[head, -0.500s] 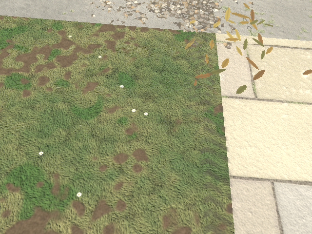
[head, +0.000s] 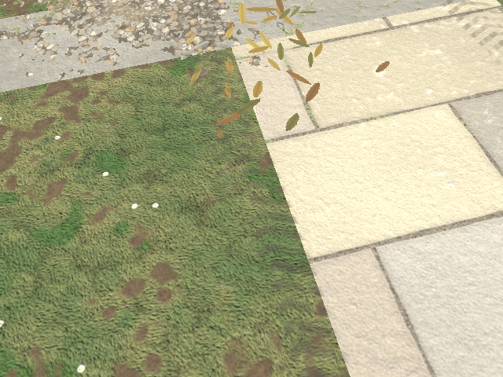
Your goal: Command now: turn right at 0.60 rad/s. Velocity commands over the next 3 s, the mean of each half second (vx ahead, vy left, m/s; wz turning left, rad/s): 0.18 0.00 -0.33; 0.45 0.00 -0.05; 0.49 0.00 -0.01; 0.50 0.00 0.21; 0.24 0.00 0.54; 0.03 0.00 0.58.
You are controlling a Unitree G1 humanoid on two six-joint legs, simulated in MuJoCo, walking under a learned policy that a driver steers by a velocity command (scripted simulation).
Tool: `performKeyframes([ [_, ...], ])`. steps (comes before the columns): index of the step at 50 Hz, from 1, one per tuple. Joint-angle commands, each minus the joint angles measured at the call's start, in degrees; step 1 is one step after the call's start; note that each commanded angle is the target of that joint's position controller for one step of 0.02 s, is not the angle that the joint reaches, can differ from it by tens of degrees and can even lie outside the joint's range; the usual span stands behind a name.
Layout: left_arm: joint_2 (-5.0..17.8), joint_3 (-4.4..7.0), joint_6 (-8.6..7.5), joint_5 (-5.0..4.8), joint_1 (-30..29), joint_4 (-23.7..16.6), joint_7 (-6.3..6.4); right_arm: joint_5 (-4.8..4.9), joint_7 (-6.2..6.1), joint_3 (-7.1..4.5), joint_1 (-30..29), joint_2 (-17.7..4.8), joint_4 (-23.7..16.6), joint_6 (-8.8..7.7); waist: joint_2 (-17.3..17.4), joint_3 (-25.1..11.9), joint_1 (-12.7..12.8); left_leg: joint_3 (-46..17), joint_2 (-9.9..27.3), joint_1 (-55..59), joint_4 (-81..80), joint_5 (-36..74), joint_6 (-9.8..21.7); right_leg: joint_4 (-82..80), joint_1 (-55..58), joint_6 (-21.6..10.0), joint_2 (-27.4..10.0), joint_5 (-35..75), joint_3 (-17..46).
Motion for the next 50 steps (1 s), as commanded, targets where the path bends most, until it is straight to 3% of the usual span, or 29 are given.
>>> performKeyframes([
  [1,9.78,2.89,-0.43,0.39,3.19,-2.56,0.23,0.14,-0.34,-0.67,-3.14,-3.91,-5.09,-0.90,-8.85,-4.77,2.04,-1.05,-0.48,-5.68,-4.31,-1.65,0.33,-4.05,10.25,-9.84,-15.11,17.67,17.30],
  [4,10.49,3.25,-0.25,0.69,2.38,-2.70,-0.05,0.54,-0.59,-0.35,-3.51,-3.78,-5.65,-1.35,-8.80,-5.18,1.83,-1.21,-1.96,-0.82,-8.72,-2.49,1.22,-2.84,7.30,-9.52,-14.32,19.22,19.73],
  [7,9.81,3.04,-0.11,0.83,0.16,-2.75,-0.23,1.14,-0.91,-0.05,-1.22,-3.74,-5.23,-1.78,-9.50,-6.36,0.80,-0.48,-2.82,6.49,-14.73,-2.53,2.43,-1.58,4.68,-7.84,-13.39,22.74,20.48],
  [8,9.57,3.02,-0.02,0.73,0.13,-2.43,-0.26,1.04,-0.91,0.11,0.38,-3.55,-4.90,-2.05,-9.11,-7.78,0.17,-0.01,-3.26,10.61,-18.45,-2.09,3.00,-1.82,3.30,-7.15,-12.32,15.18,20.90],
  [10,7.63,2.40,0.20,0.18,-1.59,-2.29,0.01,0.17,-1.22,0.54,4.04,-2.14,-3.68,-2.87,-6.15,-6.26,-3.09,0.13,-2.57,23.53,-32.88,3.42,4.66,-0.77,-6.96,-3.76,-7.60,-11.24,19.94],
  [11,3.45,1.19,-0.09,0.17,-0.66,-2.87,0.19,-0.73,-1.66,0.21,4.86,-5.13,-3.89,-3.38,3.82,-5.44,-3.04,-12.29,8.01,28.98,-40.14,-8.44,6.77,8.65,-15.62,-0.53,-2.52,-24.77,13.99],
  [12,2.20,0.73,-0.67,0.39,-0.75,-3.89,0.45,-1.04,-1.44,-0.92,6.07,-11.43,-4.43,-3.68,10.80,-4.17,-3.88,-31.38,20.13,28.90,-47.86,-23.35,11.22,21.59,-23.86,1.19,6.85,-23.79,3.53],
  [13,6.87,1.79,-1.19,2.26,-3.47,-4.22,0.61,-1.86,-1.04,-1.99,6.33,-12.84,-2.32,-3.64,7.46,1.63,-3.27,-35.28,21.54,19.91,-48.90,-27.01,15.12,28.23,-25.45,1.36,2.52,-18.19,4.51],
  [14,7.59,2.14,-1.58,2.10,-2.17,-2.88,0.19,-1.07,-0.53,-1.01,4.05,-8.80,-1.96,-4.06,5.20,3.91,-0.95,-31.50,18.64,17.83,-49.04,-25.47,14.71,30.63,-24.28,1.60,1.02,-13.83,5.22],
  [15,7.31,2.06,-1.83,1.86,0.04,-1.10,-0.55,-0.46,-0.13,-0.44,1.68,-6.42,-1.89,-4.53,5.24,4.24,0.68,-25.40,14.85,18.05,-48.97,-19.94,12.93,31.76,-23.12,2.50,0.33,-10.07,3.94],
  [17,6.86,1.97,-2.17,2.33,1.88,1.01,-1.86,-0.13,0.08,-0.10,2.15,-4.83,-1.16,-5.52,6.59,1.95,0.53,-17.78,10.77,20.16,-48.45,-10.74,11.97,34.39,-21.98,3.44,-0.27,-6.14,0.58],
  [20,4.76,1.08,-2.68,2.18,-2.67,0.27,-2.83,0.32,0.78,-0.62,6.80,-5.08,1.49,-6.92,5.21,2.06,-1.36,-14.78,10.44,24.13,-48.73,-4.83,13.20,31.84,-25.61,4.32,-3.29,-2.47,-2.89],
  [23,3.35,0.16,-3.06,1.93,-8.28,-0.63,-3.00,0.40,1.05,-0.99,10.57,-5.10,3.43,-7.59,5.20,2.19,-3.87,-12.90,10.82,26.37,-48.98,0.44,14.28,24.05,-25.89,5.67,-6.10,-1.15,-6.63],
  [27,1.96,-0.74,-3.69,1.46,-13.42,-1.80,-3.08,0.09,1.25,-1.33,13.83,-5.89,5.67,-7.91,5.79,2.59,-5.62,-10.13,11.13,24.11,-47.07,6.01,14.48,12.63,-18.86,5.12,-6.13,-2.62,-9.71],
  [30,2.56,-0.70,-4.22,1.23,-12.08,-1.74,-2.50,0.10,1.37,-1.55,14.00,-6.76,6.54,-7.84,5.92,2.21,-3.98,-9.83,12.61,20.54,-43.73,13.82,14.17,7.31,-9.63,2.77,-4.84,-3.49,-11.46],
  [32,3.19,-0.22,-5.06,1.53,-3.81,1.10,-1.53,0.61,1.24,-1.40,12.77,-6.61,6.98,-7.67,3.03,-0.28,0.95,-6.91,11.06,16.14,-35.57,23.88,12.14,0.54,4.32,0.84,-2.93,-0.28,-11.73],
  [33,5.73,0.79,-5.78,2.14,4.38,3.84,-0.71,0.75,1.25,-0.86,12.43,-5.08,6.77,-7.85,-1.11,-5.48,4.48,-3.14,7.66,11.88,-24.45,26.82,10.42,-0.77,16.24,-0.63,-5.55,-1.66,-7.76],
  [34,11.80,2.29,-6.14,3.23,13.77,4.62,0.21,1.84,1.63,0.71,10.85,-0.34,3.30,-8.18,-12.25,-13.83,8.58,2.43,1.74,-1.47,-5.15,12.96,7.11,-6.56,30.57,-5.54,-22.03,-18.64,14.20],
  [35,14.57,2.93,-5.78,2.00,15.30,5.97,0.24,0.68,1.18,0.21,10.86,-1.74,2.65,-7.87,-16.03,-12.07,7.38,2.26,-3.51,-11.12,5.30,-8.78,7.06,-13.73,27.84,-8.87,-29.41,-23.14,31.66],
  [36,10.32,1.80,-5.55,1.26,10.56,5.61,-0.06,-0.21,1.11,-0.72,9.53,-4.70,3.51,-7.32,-8.25,-5.63,4.55,-1.64,0.68,-13.09,10.22,-5.15,8.18,-12.73,22.17,-8.60,-27.07,-24.22,26.50],
  [37,6.89,0.89,-5.70,0.98,5.86,4.73,-0.39,-0.09,1.87,-0.46,8.66,-3.67,3.80,-7.52,-6.28,-1.96,2.49,-1.79,2.76,-12.19,9.37,-0.01,8.36,-13.43,16.46,-7.67,-24.08,-18.24,19.81],
  [38,4.78,0.24,-6.00,0.91,3.34,4.41,-0.50,0.01,2.36,-0.32,8.26,-2.78,4.15,-7.43,-6.34,-0.72,1.01,-1.07,4.17,-10.41,7.43,3.10,8.02,-14.78,13.12,-6.32,-21.00,-11.83,14.11],
  [39,3.56,-0.23,-6.37,0.68,2.69,4.65,-0.43,-0.60,2.69,-0.27,8.69,-2.44,4.78,-6.97,-7.50,0.02,-0.03,-0.28,4.97,-9.02,6.21,4.75,7.23,-15.77,11.10,-5.47,-18.76,-6.28,10.10],
  [42,3.74,-0.24,-7.54,0.20,4.70,6.62,-0.38,-1.20,3.45,-0.08,8.07,-1.45,5.36,-6.03,-6.99,-0.41,-1.15,1.63,5.09,-8.84,6.07,8.71,5.29,-16.66,10.40,-6.15,-16.38,9.19,3.79],
  [46,3.25,-0.39,-7.72,-0.20,8.70,9.64,-0.39,-1.22,3.58,0.30,-1.22,-0.54,2.55,-5.70,-5.74,1.93,0.00,3.39,5.73,-14.36,-0.01,14.60,3.21,-17.96,11.45,-7.14,-15.36,18.01,-0.39],
  [50,3.48,-0.54,-7.85,-0.04,11.34,12.11,-0.22,-0.71,3.64,1.44,-9.90,1.19,-0.07,-6.00,-5.78,3.03,1.68,5.65,4.04,-10.40,-13.19,20.76,3.49,-17.71,11.51,-6.44,-14.43,24.12,-3.60],
])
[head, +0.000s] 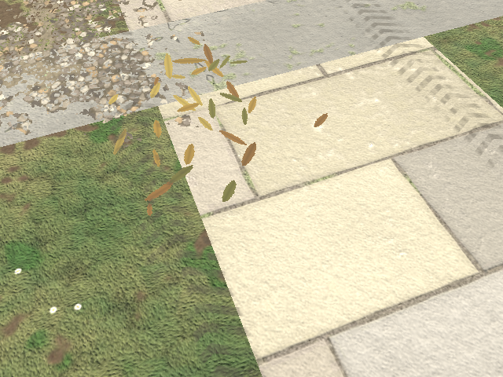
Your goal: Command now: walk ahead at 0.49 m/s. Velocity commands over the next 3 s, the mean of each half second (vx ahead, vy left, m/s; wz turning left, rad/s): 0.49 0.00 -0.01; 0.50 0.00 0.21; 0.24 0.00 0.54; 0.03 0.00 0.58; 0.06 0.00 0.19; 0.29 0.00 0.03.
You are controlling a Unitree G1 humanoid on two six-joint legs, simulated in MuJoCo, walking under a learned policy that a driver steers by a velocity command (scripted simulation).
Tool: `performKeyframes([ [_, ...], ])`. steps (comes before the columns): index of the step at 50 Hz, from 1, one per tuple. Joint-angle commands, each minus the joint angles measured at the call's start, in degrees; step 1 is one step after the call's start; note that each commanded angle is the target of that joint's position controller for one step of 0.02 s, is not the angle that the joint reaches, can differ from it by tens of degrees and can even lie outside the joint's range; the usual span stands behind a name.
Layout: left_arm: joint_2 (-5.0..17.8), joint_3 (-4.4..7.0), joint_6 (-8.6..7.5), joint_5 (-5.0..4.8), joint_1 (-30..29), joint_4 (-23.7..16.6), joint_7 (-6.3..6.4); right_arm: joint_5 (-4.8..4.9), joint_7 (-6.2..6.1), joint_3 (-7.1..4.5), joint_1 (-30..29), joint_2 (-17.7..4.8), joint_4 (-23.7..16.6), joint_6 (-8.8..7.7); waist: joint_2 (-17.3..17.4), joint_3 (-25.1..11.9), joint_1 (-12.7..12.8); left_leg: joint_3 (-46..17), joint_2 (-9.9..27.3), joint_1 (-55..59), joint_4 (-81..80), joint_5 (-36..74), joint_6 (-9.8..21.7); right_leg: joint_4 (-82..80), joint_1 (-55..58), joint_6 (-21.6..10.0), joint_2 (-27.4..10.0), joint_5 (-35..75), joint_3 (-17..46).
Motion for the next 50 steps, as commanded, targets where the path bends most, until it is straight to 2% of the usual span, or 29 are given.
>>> performKeyframes([
  [1,8.08,1.54,-0.95,0.04,1.54,-1.01,0.41,0.38,0.00,0.42,-8.57,-1.49,-5.67,-0.89,-6.77,4.81,0.61,2.57,-1.88,0.91,-8.26,4.26,0.51,-3.28,-3.44,-5.97,-14.74,27.28,5.86],
  [3,8.63,1.58,-0.86,0.21,2.65,0.34,0.77,0.44,-0.27,0.41,-10.40,-2.01,-6.41,-0.99,-6.51,5.17,0.63,2.72,-2.79,2.51,-11.87,3.87,2.10,-2.61,-0.42,-5.78,-16.31,30.02,6.08],
  [5,9.29,1.65,-0.70,0.39,1.93,1.17,1.16,0.39,-0.71,0.13,-9.19,-2.77,-6.19,-1.25,-6.47,4.39,-0.79,3.08,-4.31,6.04,-14.26,0.78,4.13,0.84,2.65,-5.10,-17.34,38.75,5.47],
  [7,10.50,1.94,-0.40,0.91,0.58,1.70,1.46,0.32,-1.68,-0.79,-0.62,-4.57,-3.36,-1.68,-7.21,-0.69,-4.76,3.93,-7.73,16.69,-15.98,-4.08,6.30,12.21,4.40,-3.59,-16.82,53.72,4.20],
  [8,10.66,1.94,-0.05,0.86,0.02,1.83,1.46,0.00,-2.30,-1.49,8.85,-5.73,-0.12,-2.20,-5.83,-5.84,-8.83,4.16,-8.51,28.32,-19.43,-2.61,7.75,23.68,1.41,-2.60,-14.79,52.69,2.37],
  [9,9.05,1.33,-0.10,0.50,0.81,0.70,1.34,-1.28,-3.10,-2.61,18.45,-9.58,2.02,-2.61,-1.91,-12.52,-11.78,-6.37,1.45,43.25,-20.09,-8.48,10.35,39.87,-9.47,-1.93,-12.22,35.27,0.84],
  [10,2.12,0.11,-0.05,-1.32,8.72,0.03,0.61,-1.97,-3.15,-4.11,20.46,-15.60,2.33,-2.54,11.91,-19.51,-7.47,-36.61,18.82,58.69,-25.06,-13.23,18.91,62.57,-30.95,0.78,-0.66,-9.62,-0.73],
  [11,8.59,1.70,-0.01,0.32,4.50,0.68,0.87,0.94,-2.56,-3.67,16.63,-12.23,2.17,-1.94,3.95,-16.98,-7.70,-42.95,16.94,54.21,-31.35,-16.37,18.47,67.32,-36.66,-0.27,-1.36,-14.16,6.91],
  [12,8.94,2.03,-0.24,0.28,-0.62,-1.07,0.69,1.42,-2.50,-2.85,10.04,-9.24,1.38,-2.00,1.78,-7.19,-5.07,-31.99,15.05,45.45,-32.22,-15.78,16.61,66.14,-38.88,-0.63,-4.94,-8.55,6.73],
  [13,7.93,1.70,-0.54,0.31,-3.36,-1.53,0.47,1.15,-2.22,-2.03,7.13,-5.81,1.26,-2.45,-1.36,-3.27,-4.13,-25.70,12.64,38.45,-34.19,-9.57,15.23,62.89,-37.24,-0.69,-7.00,-4.90,6.13],
  [14,6.90,1.66,-0.08,0.66,-3.94,-1.30,0.29,1.08,-2.28,-1.58,6.37,-4.42,1.85,-2.92,-1.13,-1.01,-2.55,-20.54,10.00,33.79,-35.39,-4.71,13.39,59.83,-34.80,-0.43,-8.58,-3.62,5.79],
  [16,5.00,1.28,1.47,1.63,-2.34,-0.53,-0.38,1.19,-2.36,-0.98,7.14,-2.73,3.59,-3.76,0.25,-0.59,-0.39,-14.52,7.25,28.63,-37.36,1.55,11.81,56.38,-29.96,0.72,-9.51,-2.57,4.91],
  [19,4.04,1.11,2.49,1.81,-6.18,-1.66,-1.07,1.67,-2.27,-1.36,10.49,-4.27,5.87,-4.74,-0.04,1.09,-0.04,-10.40,6.09,28.10,-40.09,4.54,12.22,51.95,-33.50,2.24,-10.79,0.82,3.05],
  [22,4.22,0.98,2.66,1.66,-14.32,-4.21,-1.28,1.78,-2.26,-1.20,13.48,-4.10,7.48,-4.64,-0.19,3.50,-1.58,-7.62,4.59,29.96,-41.83,6.13,11.58,44.00,-38.85,3.73,-11.97,7.31,1.35],
  [25,3.18,0.36,2.31,1.17,-20.93,-6.12,-1.42,1.80,-2.30,-1.00,15.82,-4.05,8.72,-4.58,0.04,4.10,-3.23,-4.94,3.29,31.44,-41.41,10.11,10.36,33.71,-37.77,4.23,-10.98,12.73,-0.47],
  [30,3.70,0.18,1.94,0.94,-27.89,-8.38,-1.14,1.16,-2.96,-0.89,20.21,-4.49,11.11,-4.21,0.64,4.64,-5.32,-4.66,5.74,39.65,-38.63,16.71,10.36,25.01,-37.21,2.67,-8.95,12.92,-1.74],
  [33,4.82,0.75,1.27,1.03,-26.59,-8.62,-0.81,0.76,-3.59,-1.07,19.36,-5.18,11.82,-3.82,0.84,4.14,-3.60,-4.97,7.31,43.15,-33.24,27.52,9.56,21.47,-32.61,0.35,-7.08,6.68,-1.80],
  [34,5.52,1.22,0.89,1.08,-22.36,-7.45,-0.47,0.69,-3.70,-1.17,18.36,-5.73,11.84,-3.71,1.13,2.21,-1.48,-4.97,6.95,42.89,-28.32,34.93,8.88,19.92,-26.78,-0.51,-5.37,4.36,-2.06],
  [35,6.53,1.91,0.28,1.32,-13.90,-4.70,0.02,0.89,-3.57,-1.17,17.19,-5.98,11.75,-3.53,-0.14,-2.01,2.27,-3.85,5.08,40.88,-19.02,37.48,7.96,16.03,-16.49,-1.73,-3.83,5.51,-2.70],
  [36,9.56,3.04,-0.46,2.46,-3.52,-1.86,0.78,1.41,-3.39,-0.77,16.51,-5.00,10.76,-3.66,-2.56,-8.48,6.06,-2.54,2.47,31.53,-5.98,26.84,6.93,15.34,-0.95,-3.86,-9.38,5.03,2.93],
  [37,16.25,4.81,-0.47,3.94,3.24,-1.46,1.38,3.74,-2.85,0.75,21.79,1.45,8.61,-3.75,-14.05,-18.31,5.19,1.88,-5.55,11.50,15.74,-3.72,3.98,13.20,18.35,-9.91,-28.04,-1.41,27.59],
  [38,14.63,4.73,0.47,2.03,1.08,-1.62,0.90,2.87,-3.41,-0.65,21.96,-3.00,9.92,-3.26,-11.85,-19.56,4.63,-3.08,-8.75,4.76,24.47,-25.27,4.50,6.26,15.70,-11.79,-31.68,-4.06,39.35],
  [39,10.93,3.77,0.72,1.04,-5.29,-2.44,0.75,2.07,-3.46,-1.54,17.19,-4.90,9.11,-2.91,-7.20,-9.53,2.05,-5.42,-4.85,2.34,25.59,-20.37,5.05,4.87,6.96,-9.61,-28.61,-7.17,30.09],
  [40,7.21,2.87,0.37,0.83,-9.80,-3.13,0.54,1.97,-3.06,-1.35,14.43,-3.48,8.53,-3.03,-5.74,-3.74,0.73,-5.31,-2.63,3.19,22.99,-15.80,5.02,2.10,-1.13,-7.83,-26.12,-4.60,22.75],
  [41,5.29,2.38,-0.08,0.89,-11.39,-2.94,0.59,1.68,-2.79,-1.41,13.56,-2.24,8.68,-2.59,-6.12,-0.67,-0.55,-5.07,-1.22,5.09,20.53,-13.49,4.90,0.24,-6.14,-5.50,-23.52,-1.02,16.84],
  [42,4.13,2.04,-0.47,0.62,-11.56,-2.24,0.88,0.75,-2.37,-1.49,13.93,-1.61,8.72,-1.76,-7.31,0.88,-1.96,-4.91,-0.37,7.12,18.94,-12.24,4.37,-0.82,-9.82,-3.83,-21.42,2.51,12.10],
  [43,3.81,1.94,-0.94,0.61,-11.03,-1.81,1.03,0.40,-1.90,-1.43,14.51,-0.52,8.94,-0.95,-7.61,0.83,-2.73,-4.48,-0.32,8.37,18.83,-11.25,3.91,-1.31,-11.19,-3.24,-20.65,5.31,9.12],
  [46,4.91,2.35,-2.30,0.14,-8.03,-0.42,1.11,0.48,-1.10,-1.60,10.89,0.51,7.18,0.33,-6.79,1.51,-3.50,-3.46,0.33,4.32,17.76,-6.67,3.07,-2.58,-10.52,-3.22,-19.98,12.20,2.95],
  [50,4.47,2.24,-2.41,0.47,-4.90,0.91,1.32,0.58,-0.43,-1.36,2.40,0.81,3.78,0.57,-6.70,3.73,-2.48,-1.54,0.60,-0.96,9.22,1.46,2.18,-3.11,-8.80,-2.92,-18.38,16.93,-3.56],
])
Over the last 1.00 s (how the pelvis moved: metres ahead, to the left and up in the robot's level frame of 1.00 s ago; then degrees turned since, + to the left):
0.27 -0.07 0.00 -9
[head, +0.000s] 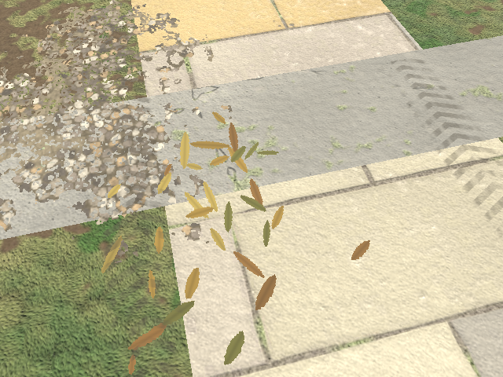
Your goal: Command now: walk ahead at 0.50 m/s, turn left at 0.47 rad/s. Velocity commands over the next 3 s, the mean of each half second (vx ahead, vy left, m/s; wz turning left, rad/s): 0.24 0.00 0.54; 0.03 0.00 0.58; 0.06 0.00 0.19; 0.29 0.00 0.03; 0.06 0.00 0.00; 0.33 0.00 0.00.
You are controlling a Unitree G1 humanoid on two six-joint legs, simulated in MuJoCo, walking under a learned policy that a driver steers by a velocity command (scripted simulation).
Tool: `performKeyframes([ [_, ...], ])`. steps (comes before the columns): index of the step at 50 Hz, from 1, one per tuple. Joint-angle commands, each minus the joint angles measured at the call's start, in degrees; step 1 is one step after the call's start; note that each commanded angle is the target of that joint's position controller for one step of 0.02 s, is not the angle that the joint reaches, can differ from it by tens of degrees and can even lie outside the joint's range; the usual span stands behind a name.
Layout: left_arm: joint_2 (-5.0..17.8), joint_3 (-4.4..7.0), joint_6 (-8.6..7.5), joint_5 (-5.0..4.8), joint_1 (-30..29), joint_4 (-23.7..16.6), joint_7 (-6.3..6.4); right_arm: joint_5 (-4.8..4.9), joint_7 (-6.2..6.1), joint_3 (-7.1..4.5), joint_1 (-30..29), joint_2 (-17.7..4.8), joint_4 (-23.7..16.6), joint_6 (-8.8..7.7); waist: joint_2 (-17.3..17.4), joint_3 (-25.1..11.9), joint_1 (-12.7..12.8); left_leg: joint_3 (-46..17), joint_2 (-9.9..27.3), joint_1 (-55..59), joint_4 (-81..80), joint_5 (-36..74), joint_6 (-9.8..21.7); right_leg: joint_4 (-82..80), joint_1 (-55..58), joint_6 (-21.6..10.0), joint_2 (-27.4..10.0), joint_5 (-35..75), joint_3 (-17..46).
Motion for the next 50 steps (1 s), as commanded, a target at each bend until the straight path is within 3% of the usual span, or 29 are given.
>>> performKeyframes([
  [1,4.87,0.64,-1.03,0.03,0.26,-2.18,0.26,0.01,0.73,0.45,-3.58,0.09,-4.20,-0.18,-5.91,2.93,-0.57,1.41,0.55,-2.32,-7.19,6.59,-0.63,-8.48,-2.58,-3.46,-14.55,16.66,4.71],
  [6,6.77,0.84,-0.26,-0.18,3.36,-0.76,1.33,-0.61,1.07,1.45,-9.92,1.10,-7.11,-0.70,-6.10,3.14,0.84,8.37,-3.16,4.15,-21.92,8.10,0.89,-1.45,2.33,-2.50,-15.37,38.96,-1.56],
  [9,8.67,1.62,0.99,-0.25,1.98,-1.10,2.32,-1.19,0.67,0.62,-3.14,-1.18,-5.77,-1.05,-8.82,-1.23,-2.01,9.71,-7.56,11.61,-24.14,1.17,3.83,11.14,5.91,-1.47,-15.85,54.11,-2.76],
  [10,9.26,1.91,1.61,-0.28,1.43,-1.49,2.43,-1.31,0.41,0.00,1.39,-2.45,-4.64,-1.50,-8.61,-4.03,-3.70,9.09,-8.99,16.27,-26.54,0.43,5.14,19.29,5.82,-1.20,-15.84,53.20,-2.53],
  [11,9.59,2.13,2.13,-0.66,0.48,-2.06,2.19,-1.72,-0.13,-0.86,7.30,-4.06,-2.92,-2.30,-6.22,-7.59,-6.70,7.70,-9.65,24.26,-33.00,6.47,6.62,31.33,2.96,0.39,-14.76,44.29,-2.83],
  [12,8.25,1.95,2.18,-0.86,1.87,-3.62,1.85,-1.87,-0.90,-2.36,10.47,-9.46,-2.60,-2.95,0.43,-12.14,-7.31,-2.73,-0.09,36.22,-32.24,28.28,9.36,47.89,-8.26,2.75,-11.09,17.57,-3.02],
  [13,3.78,1.30,2.66,-1.91,7.75,-6.22,1.55,-0.61,-1.25,-3.92,7.61,-15.48,-4.49,-2.01,10.80,-19.79,-2.18,-27.30,17.37,52.23,-28.82,62.27,21.58,69.64,-27.54,5.91,0.03,-26.56,2.01],
  [14,6.69,1.45,2.95,-0.51,4.02,-6.82,1.31,1.67,-1.69,-4.07,9.76,-15.10,-5.71,-0.79,1.55,-24.08,-5.15,-27.34,17.10,49.61,-33.20,56.22,23.24,70.32,-29.83,5.97,-1.85,-22.44,12.14],
  [15,5.63,1.21,3.02,-0.75,-0.13,-7.81,1.22,1.70,-2.32,-3.35,4.93,-11.96,-6.42,-0.16,-0.26,-16.29,-4.06,-22.61,15.20,42.18,-36.07,44.05,21.79,68.77,-31.88,5.90,-4.09,-17.78,13.04],
  [16,5.72,1.29,3.09,-0.32,-2.15,-7.83,1.29,1.88,-2.56,-2.29,1.13,-8.13,-6.83,0.18,-3.00,-8.64,-2.16,-19.05,11.50,33.28,-39.27,36.75,18.38,62.86,-31.34,5.96,-5.88,-14.50,13.11],
  [17,6.23,1.55,3.79,0.67,-3.48,-8.57,1.32,2.10,-2.83,-1.72,-0.30,-6.17,-6.80,0.29,-2.64,-5.56,-0.66,-16.59,8.26,28.46,-40.59,33.47,15.70,58.18,-29.84,6.09,-6.89,-13.01,13.71],
  [18,6.08,1.62,4.95,1.44,-2.10,-8.38,1.33,1.95,-2.91,-1.40,-1.01,-5.15,-7.04,0.27,-2.02,-5.26,0.50,-14.66,6.28,24.91,-41.42,32.13,14.24,55.71,-26.84,6.35,-6.81,-11.72,13.55],
  [21,4.71,1.34,6.98,1.05,-1.11,-8.79,1.30,0.84,-2.25,-2.01,-0.51,-7.76,-7.47,-0.49,-1.58,-7.89,1.54,-13.42,3.59,22.54,-41.61,30.98,12.40,51.24,-24.29,6.86,-5.45,-9.25,13.29],
  [27,6.79,1.80,8.42,0.88,-9.33,-12.33,1.59,0.87,-2.46,-2.74,1.98,-9.49,-8.50,0.87,2.31,-7.00,-1.33,-19.88,1.88,24.12,-44.42,5.36,9.22,43.23,-29.56,7.97,-5.04,-6.09,15.33],
  [31,7.13,1.71,8.40,0.43,-12.70,-13.99,1.89,0.59,-2.58,-3.07,3.63,-9.88,-8.95,1.59,3.33,-5.52,-2.73,-25.13,2.02,26.39,-44.91,-3.66,9.03,37.89,-30.71,7.72,-3.78,-7.53,16.63],
  [36,7.32,1.21,7.52,-0.47,-13.23,-15.27,2.21,0.12,-2.28,-3.42,3.66,-10.49,-9.60,1.98,4.09,-5.74,-2.86,-29.00,1.66,27.12,-42.59,2.21,9.24,30.75,-25.38,5.95,-0.81,-11.03,16.96],
  [39,7.77,0.95,6.81,-1.19,-11.06,-15.56,2.40,0.16,-1.89,-3.55,2.39,-10.77,-9.97,2.36,4.76,-6.20,-1.91,-31.60,1.11,26.46,-41.26,8.11,8.59,23.86,-19.29,4.55,1.12,-12.60,16.90],
  [41,7.78,0.78,6.33,-1.50,-7.24,-14.98,2.68,0.60,-1.65,-3.57,0.32,-10.69,-10.32,2.74,4.49,-6.08,0.24,-31.98,-0.71,23.63,-40.24,7.26,6.37,13.75,-11.69,3.55,2.06,-9.40,16.19],
  [42,8.27,0.89,5.97,-1.17,-4.56,-14.42,2.99,1.23,-1.74,-3.44,-1.01,-10.30,-10.69,2.85,3.48,-5.69,2.01,-30.71,-3.06,19.89,-38.78,2.10,3.77,4.50,-5.43,2.99,1.07,-4.18,16.34],
  [43,12.16,1.70,5.80,-0.34,-5.58,-14.82,3.50,1.74,-1.96,-2.70,0.52,-7.34,-11.13,2.73,-4.07,-5.35,0.28,-25.31,-8.33,13.90,-32.27,-12.27,0.04,-2.92,-0.62,0.92,-7.60,-5.88,24.59],
  [44,17.41,2.48,6.13,0.36,-9.56,-17.37,3.54,2.26,-2.35,-2.30,2.66,-5.41,-12.16,2.42,-14.97,-5.08,-1.50,-11.21,-17.86,4.28,-18.94,-22.70,-2.89,-5.87,1.61,-5.01,-22.96,-3.17,40.89],
  [45,16.20,2.39,6.54,0.97,-10.80,-17.45,3.10,-0.22,-2.55,-3.53,1.83,-10.78,-11.13,2.42,-10.41,-3.05,-1.17,-7.71,-14.45,4.46,-6.53,-24.70,-3.67,-3.56,-6.20,-9.89,-25.34,6.70,39.42],
  [46,12.35,1.33,6.47,0.50,-11.99,-17.98,2.75,-0.46,-2.24,-3.85,2.23,-11.22,-10.73,2.50,-7.74,-2.58,-2.55,-7.90,-12.67,6.84,-0.98,-22.44,-3.95,-1.95,-8.49,-10.00,-22.80,12.71,34.94],
  [47,10.08,0.73,6.40,0.15,-14.22,-18.25,2.40,-0.48,-1.84,-3.84,3.40,-10.64,-9.71,2.93,-6.43,-1.37,-3.79,-7.50,-12.07,7.22,3.01,-19.02,-4.28,-0.68,-9.33,-8.00,-18.44,15.24,28.28],
  [48,9.55,0.51,6.38,0.17,-14.80,-18.63,2.24,-0.39,-1.31,-3.67,4.36,-10.05,-9.17,3.46,-8.34,-2.03,-4.03,-7.14,-12.30,6.99,6.01,-16.72,-4.69,0.45,-7.89,-6.42,-15.15,17.39,24.27],
  [49,9.56,0.44,6.35,0.32,-14.01,-18.75,2.24,-0.13,-0.77,-3.42,5.05,-9.58,-8.81,3.83,-10.39,-2.47,-3.44,-6.43,-12.60,6.08,8.17,-16.41,-5.36,1.56,-6.25,-6.31,-13.84,22.35,21.93],
  [50,9.76,0.50,6.28,0.38,-12.15,-18.31,2.06,0.16,-0.51,-3.14,4.16,-9.25,-8.98,4.02,-10.15,-2.83,-2.42,-6.01,-12.64,5.48,8.30,-16.36,-5.95,2.55,-4.55,-6.62,-13.45,26.31,20.70],
])
Over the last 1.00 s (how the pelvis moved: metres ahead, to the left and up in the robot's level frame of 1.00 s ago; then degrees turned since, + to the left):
0.56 -0.01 0.00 8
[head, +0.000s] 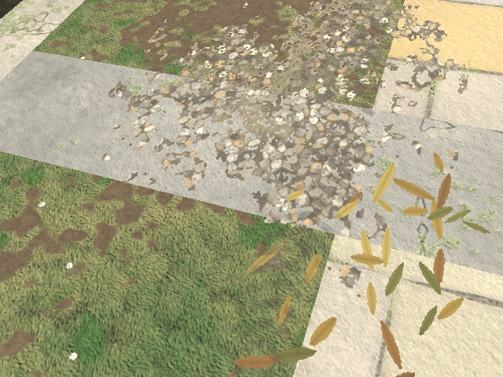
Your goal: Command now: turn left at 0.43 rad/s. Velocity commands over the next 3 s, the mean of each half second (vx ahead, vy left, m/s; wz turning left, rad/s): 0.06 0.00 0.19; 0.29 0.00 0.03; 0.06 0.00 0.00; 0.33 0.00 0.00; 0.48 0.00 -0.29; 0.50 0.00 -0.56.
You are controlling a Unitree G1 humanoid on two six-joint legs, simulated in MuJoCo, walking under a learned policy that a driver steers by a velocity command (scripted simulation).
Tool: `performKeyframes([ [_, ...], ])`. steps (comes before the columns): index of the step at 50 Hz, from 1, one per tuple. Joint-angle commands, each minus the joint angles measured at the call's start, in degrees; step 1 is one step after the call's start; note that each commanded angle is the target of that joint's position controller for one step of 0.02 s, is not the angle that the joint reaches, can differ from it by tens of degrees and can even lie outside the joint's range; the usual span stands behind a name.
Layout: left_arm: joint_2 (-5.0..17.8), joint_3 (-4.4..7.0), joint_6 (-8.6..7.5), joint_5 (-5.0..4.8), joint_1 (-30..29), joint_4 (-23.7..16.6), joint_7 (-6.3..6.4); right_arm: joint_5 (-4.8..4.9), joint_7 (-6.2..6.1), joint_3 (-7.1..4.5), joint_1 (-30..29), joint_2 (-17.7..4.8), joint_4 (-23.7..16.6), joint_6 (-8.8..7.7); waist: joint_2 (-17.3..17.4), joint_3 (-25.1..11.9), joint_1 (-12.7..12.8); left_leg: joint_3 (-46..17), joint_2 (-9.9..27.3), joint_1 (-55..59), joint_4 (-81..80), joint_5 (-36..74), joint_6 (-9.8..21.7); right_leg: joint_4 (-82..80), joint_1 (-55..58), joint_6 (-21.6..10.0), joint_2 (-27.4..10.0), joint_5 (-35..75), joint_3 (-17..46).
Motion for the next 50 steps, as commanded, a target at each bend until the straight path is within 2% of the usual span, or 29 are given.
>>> performKeyframes([
  [1,7.21,1.57,-1.01,0.16,-0.87,-3.85,-0.34,0.41,0.71,-0.76,2.98,-4.19,-1.82,0.44,-10.94,-2.99,-0.18,1.12,1.39,-2.98,7.52,-0.24,-1.94,-4.87,5.25,-8.96,-12.80,30.01,8.08],
  [5,8.34,2.07,-1.47,0.00,3.81,-1.68,-0.61,0.82,0.39,0.51,-0.77,-2.48,-2.55,0.84,-12.05,-3.99,2.40,0.88,2.31,-2.50,-2.86,-1.20,-2.69,-3.05,11.92,-9.83,-14.03,33.34,8.41],
  [8,8.84,2.13,-1.50,0.15,2.96,-1.05,-1.28,1.20,0.12,1.67,-1.75,-1.19,-2.26,1.01,-13.48,-4.73,2.47,3.81,3.95,5.72,-13.98,-2.92,-1.88,-2.22,9.24,-9.69,-13.79,32.32,7.19],
  [10,9.65,2.36,-1.16,0.33,3.35,-0.22,-1.81,1.60,-0.31,2.19,-2.32,-1.15,-2.09,0.94,-14.80,-4.86,2.93,6.53,4.21,10.76,-20.50,-3.15,-0.90,-1.42,7.41,-9.89,-13.90,33.68,7.50],
  [12,9.88,2.42,-0.60,0.00,3.17,0.78,-2.09,1.70,-0.70,2.63,-0.46,-0.73,-1.02,0.47,-14.36,-4.76,1.48,7.84,4.65,15.92,-31.38,3.18,0.50,0.60,6.13,-8.85,-13.52,34.13,7.61],
  [13,9.62,2.32,-0.36,-0.32,2.90,1.33,-2.12,1.38,-0.97,2.97,1.06,-0.40,-0.19,-0.11,-12.62,-4.48,0.00,7.67,5.47,21.25,-41.96,12.74,1.36,2.01,3.53,-6.65,-12.87,31.63,6.94],
  [14,8.39,2.01,-0.54,-0.40,4.25,1.66,-2.13,0.51,-1.37,2.90,0.92,-2.23,0.00,-0.90,-9.57,-5.62,0.48,2.47,9.28,28.34,-46.13,18.95,2.48,3.09,-1.20,-3.43,-12.02,24.36,6.60],
  [15,4.90,1.06,-0.80,-0.15,6.12,0.32,-2.48,-0.61,-1.79,2.74,1.90,-5.95,-0.37,-1.76,1.53,-8.91,1.83,-11.10,21.98,35.80,-46.54,28.47,4.58,9.88,-7.92,-0.39,-8.20,6.27,2.64],
  [16,2.79,0.29,-0.11,-1.03,4.52,0.56,-1.84,0.55,-2.08,3.04,-1.88,-6.02,0.43,-2.02,9.43,-5.09,2.15,-12.00,26.52,23.56,-43.09,40.00,11.24,6.38,-4.56,0.76,-3.39,-13.03,-0.38],
  [17,5.17,0.65,0.46,-0.47,3.60,1.43,-1.55,0.48,-1.90,3.74,-2.26,-2.99,0.56,-2.47,5.98,-4.59,1.35,-11.28,24.23,25.05,-44.30,28.75,12.60,9.58,-4.80,0.89,-3.41,-15.09,0.08],
  [18,6.25,1.11,0.47,0.05,1.72,1.35,-1.80,0.38,-1.87,3.31,-0.24,-4.28,1.77,-2.53,7.00,-2.85,-0.24,-12.18,22.80,26.45,-46.25,14.94,12.70,12.54,-9.16,0.63,-1.60,-15.28,-1.30],
  [19,7.89,1.76,0.37,0.45,0.05,1.29,-2.25,-0.18,-1.91,2.78,2.11,-5.71,2.89,-2.20,7.16,-0.16,-1.75,-13.92,22.09,27.21,-49.29,3.59,13.01,17.85,-14.19,0.67,-1.19,-15.68,-1.56],
  [20,8.72,2.28,0.38,0.92,-0.86,1.06,-2.91,0.02,-2.08,2.71,3.80,-5.86,3.79,-2.20,6.90,2.34,-2.12,-15.22,22.24,27.22,-51.83,-3.65,13.42,21.46,-18.25,0.76,-1.88,-14.81,-0.85],
  [21,7.96,2.22,0.10,0.96,0.28,1.71,-3.50,0.27,-2.04,2.69,3.76,-5.57,4.24,-2.31,6.58,3.31,-1.40,-14.75,21.38,27.91,-53.12,-6.56,13.29,23.25,-20.41,1.02,-2.34,-13.49,-0.49],
  [25,5.83,2.06,-1.58,0.85,-0.49,2.34,-4.55,0.66,-1.73,2.56,3.99,-4.36,5.55,-4.19,3.94,3.05,-0.79,-11.16,20.05,27.39,-54.32,-2.71,13.89,23.27,-20.80,2.14,-3.13,-8.65,-1.67],
  [30,4.92,1.80,-2.18,0.36,-2.52,1.53,-4.74,0.54,-1.06,1.69,4.29,-5.68,6.55,-5.65,4.40,2.92,-0.58,-8.90,20.46,20.07,-52.90,-2.62,14.07,13.06,-11.89,1.06,-3.10,-7.23,-3.07],
  [31,4.94,1.84,-2.25,0.16,-1.35,1.83,-4.60,0.62,-0.85,1.52,3.59,-6.01,6.42,-5.75,4.04,2.98,0.24,-8.41,20.41,16.94,-52.21,-2.87,13.66,10.49,-7.65,0.44,-2.70,-5.87,-3.64],
  [33,4.74,2.07,-2.69,0.21,5.78,4.56,-4.06,1.01,-0.63,1.38,1.61,-6.04,6.14,-5.68,0.61,2.37,4.23,-6.07,18.39,7.92,-46.82,-4.61,11.98,3.90,6.24,-0.39,-0.58,-0.97,-5.60],
  [34,5.90,2.55,-3.25,0.32,11.67,6.71,-3.51,0.51,-0.63,1.90,1.77,-4.23,6.10,-5.82,-2.49,0.97,6.54,-4.14,15.89,2.69,-40.62,-4.97,10.73,1.62,14.77,-0.64,-0.58,-4.01,-3.86],
  [35,9.93,3.44,-4.16,1.15,18.71,8.00,-2.75,0.11,-0.37,3.24,0.55,0.26,4.91,-6.21,-13.18,-1.10,9.73,3.06,9.85,-2.59,-22.73,-2.98,8.14,-7.80,20.55,-2.12,-11.86,-16.93,11.40],
  [36,17.13,4.99,-4.26,0.46,22.88,8.91,-2.85,0.54,-0.23,3.57,-0.24,1.35,2.54,-6.55,-23.18,-1.89,9.72,7.65,3.10,-12.95,-7.72,-8.73,7.17,-19.07,20.80,-7.85,-24.05,-35.84,36.84],
  [37,12.77,3.91,-4.01,0.37,17.65,8.15,-3.01,-0.44,-0.21,2.54,0.85,-2.96,3.44,-6.33,-12.99,2.51,5.52,2.19,7.15,-13.17,0.63,-5.18,8.28,-19.58,13.86,-9.27,-24.36,-38.79,37.51],
  [38,9.34,2.87,-4.29,-0.03,11.10,6.16,-3.32,-0.28,0.48,2.37,2.10,-3.18,4.69,-6.40,-8.32,5.33,2.15,1.87,9.59,-11.54,1.25,0.96,8.36,-18.49,8.91,-8.52,-21.44,-30.23,30.92],
  [39,6.98,2.20,-4.76,-0.02,7.66,5.29,-3.46,0.03,0.88,2.64,3.71,-2.19,5.99,-6.45,-6.55,5.08,0.39,2.84,11.20,-8.68,-0.01,5.01,7.39,-18.08,7.31,-7.34,-18.10,-17.92,23.58],
  [41,5.29,1.39,-5.85,-0.16,7.54,5.86,-3.08,-0.76,0.86,3.03,4.92,-0.93,7.69,-5.90,-7.24,2.46,-0.23,5.98,11.82,-4.73,-0.42,9.20,5.05,-15.67,8.18,-6.40,-14.17,12.12,12.31],
  [43,4.49,0.90,-6.39,-0.33,10.85,8.00,-3.09,-0.61,0.65,3.28,4.98,0.20,8.01,-5.23,-7.79,-0.56,-0.68,7.76,10.97,-2.93,-0.16,10.18,3.45,-11.17,9.95,-6.69,-12.91,38.59,5.75],
  [45,4.01,0.44,-6.12,-0.43,12.85,9.50,-2.83,-0.21,0.50,3.65,2.55,1.19,7.54,-4.67,-8.62,-1.08,-0.25,8.96,10.16,-3.47,-2.73,11.50,2.31,-9.37,10.74,-6.86,-12.10,48.57,2.30],
  [50,2.85,-0.60,-4.83,-0.31,13.75,12.03,-1.74,0.16,-0.18,4.95,-4.71,3.34,6.19,-4.18,-10.09,-0.32,1.69,11.48,8.54,1.26,-18.20,16.48,2.01,-6.90,9.81,-6.32,-10.63,50.67,-0.90],
])
Over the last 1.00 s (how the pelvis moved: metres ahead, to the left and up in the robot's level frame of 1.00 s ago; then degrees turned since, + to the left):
0.22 -0.01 0.00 35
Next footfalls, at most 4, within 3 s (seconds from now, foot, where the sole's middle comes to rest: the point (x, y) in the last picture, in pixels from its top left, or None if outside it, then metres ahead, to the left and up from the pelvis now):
0.28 left None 0.00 0.12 -0.78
0.68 right None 0.13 -0.10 -0.78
1.14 left None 0.34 0.09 -0.78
1.42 right None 0.26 -0.14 -0.78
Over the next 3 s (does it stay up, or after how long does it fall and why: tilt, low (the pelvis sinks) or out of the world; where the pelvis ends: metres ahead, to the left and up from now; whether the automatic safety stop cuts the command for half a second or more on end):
stays up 0.95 0.00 0.00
